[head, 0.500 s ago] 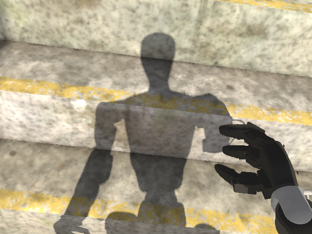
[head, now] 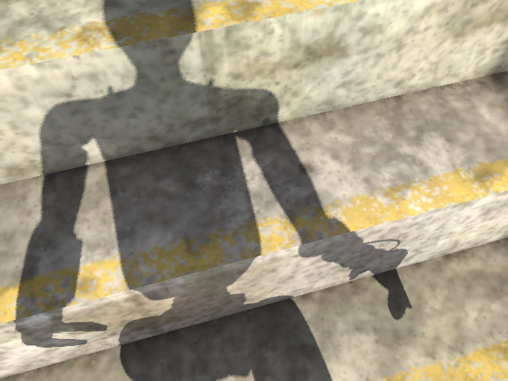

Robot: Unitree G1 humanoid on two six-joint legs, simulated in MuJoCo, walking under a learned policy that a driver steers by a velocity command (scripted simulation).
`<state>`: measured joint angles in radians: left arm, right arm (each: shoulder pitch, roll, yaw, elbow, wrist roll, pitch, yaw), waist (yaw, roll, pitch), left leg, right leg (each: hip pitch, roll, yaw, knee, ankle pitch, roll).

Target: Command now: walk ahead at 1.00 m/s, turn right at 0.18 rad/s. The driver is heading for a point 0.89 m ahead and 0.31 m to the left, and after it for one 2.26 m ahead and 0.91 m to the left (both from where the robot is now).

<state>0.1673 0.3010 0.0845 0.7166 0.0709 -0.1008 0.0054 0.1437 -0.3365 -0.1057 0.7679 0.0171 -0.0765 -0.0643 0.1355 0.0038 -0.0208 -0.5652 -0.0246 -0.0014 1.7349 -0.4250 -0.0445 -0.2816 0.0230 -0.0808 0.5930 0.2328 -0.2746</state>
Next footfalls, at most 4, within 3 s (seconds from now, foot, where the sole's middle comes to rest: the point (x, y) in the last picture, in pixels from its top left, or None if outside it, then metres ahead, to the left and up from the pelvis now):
none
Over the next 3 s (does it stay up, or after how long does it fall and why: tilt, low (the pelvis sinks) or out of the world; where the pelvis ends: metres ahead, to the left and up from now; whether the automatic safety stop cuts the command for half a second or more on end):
falls after 0.38 s (tilt)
